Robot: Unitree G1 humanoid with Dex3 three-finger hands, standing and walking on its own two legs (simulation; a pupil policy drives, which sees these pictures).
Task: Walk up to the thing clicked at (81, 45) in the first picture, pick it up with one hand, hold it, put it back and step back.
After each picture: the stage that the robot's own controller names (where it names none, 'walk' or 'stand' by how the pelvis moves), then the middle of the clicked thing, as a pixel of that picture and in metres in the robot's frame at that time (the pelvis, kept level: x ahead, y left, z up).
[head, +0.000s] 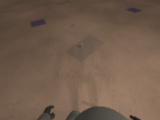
stand; (81, 45) +1.52 +0.24 -0.72
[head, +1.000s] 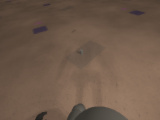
walk; (81, 52) +1.39 +0.31 -0.72
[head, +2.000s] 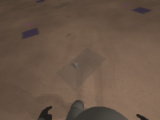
walk; (76, 65) +0.90 +0.33 -0.72
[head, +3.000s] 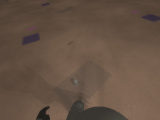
walk; (76, 82) +0.59 +0.28 -0.71
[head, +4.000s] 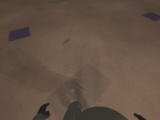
stand; (72, 91) +0.36 +0.23 -0.69
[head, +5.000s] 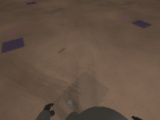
stand; (70, 103) +0.29 +0.23 -0.72
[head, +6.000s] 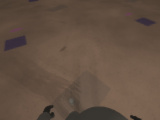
stand; (71, 101) +0.29 +0.22 -0.73
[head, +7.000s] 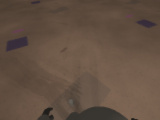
stand; (71, 102) +0.29 +0.23 -0.73
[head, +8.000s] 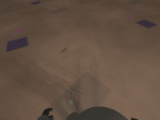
stand; (71, 103) +0.29 +0.23 -0.73
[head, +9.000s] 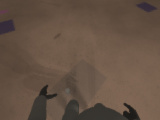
go down; (67, 91) +0.31 +0.24 -0.68
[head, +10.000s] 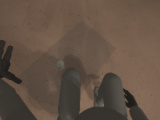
go down; (60, 65) +0.36 +0.27 -0.29
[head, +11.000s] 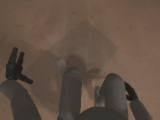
close in; (61, 64) +0.37 +0.27 -0.29
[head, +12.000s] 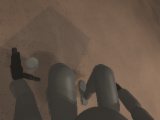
close in; (32, 64) +0.35 +0.30 -0.21
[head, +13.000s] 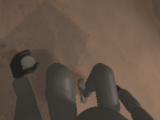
close; (28, 64) +0.34 +0.31 -0.21
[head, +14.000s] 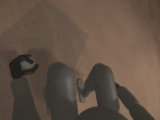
lift; (28, 64) +0.33 +0.31 -0.22
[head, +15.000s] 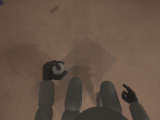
lift; (60, 71) +0.31 +0.22 -0.02
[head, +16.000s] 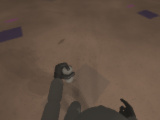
hold; (68, 74) +0.32 +0.17 -0.01
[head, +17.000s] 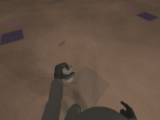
hold; (68, 74) +0.32 +0.18 -0.01
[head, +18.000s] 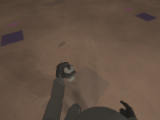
hold; (69, 73) +0.33 +0.17 -0.01
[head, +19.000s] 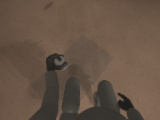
crouch; (61, 63) +0.38 +0.22 -0.09
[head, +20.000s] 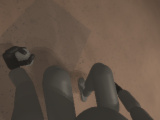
lower; (25, 58) +0.38 +0.31 -0.22
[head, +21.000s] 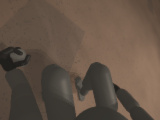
lower; (20, 58) +0.38 +0.32 -0.22
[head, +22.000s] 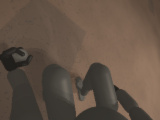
lower; (22, 58) +0.37 +0.32 -0.22
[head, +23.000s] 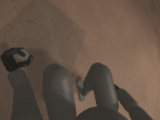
lower; (23, 58) +0.37 +0.32 -0.22
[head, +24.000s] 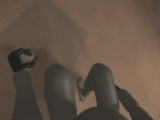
loosen; (27, 59) +0.36 +0.31 -0.22
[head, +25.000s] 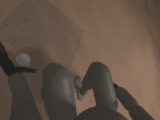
withdraw; (23, 61) +0.36 +0.30 -0.22
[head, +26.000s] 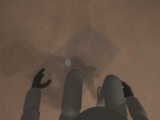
walk; (68, 64) +0.40 +0.25 -0.34
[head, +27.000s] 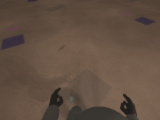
stand; (72, 99) +0.32 +0.21 -0.66
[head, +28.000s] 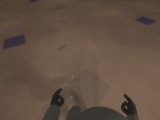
stand; (71, 98) +0.34 +0.23 -0.67
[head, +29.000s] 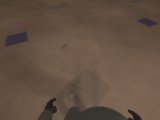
stand; (72, 97) +0.34 +0.21 -0.69
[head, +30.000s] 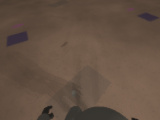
walk; (73, 93) +0.37 +0.21 -0.72
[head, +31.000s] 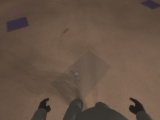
walk; (76, 75) +0.55 +0.19 -0.70
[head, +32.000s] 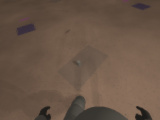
walk; (78, 63) +0.87 +0.28 -0.70
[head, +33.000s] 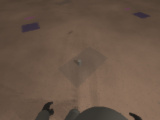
stand; (79, 62) +0.97 +0.20 -0.71
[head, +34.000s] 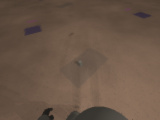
stand; (80, 63) +0.99 +0.20 -0.73
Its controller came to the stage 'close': yes
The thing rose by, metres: 0.69
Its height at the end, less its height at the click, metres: +0.00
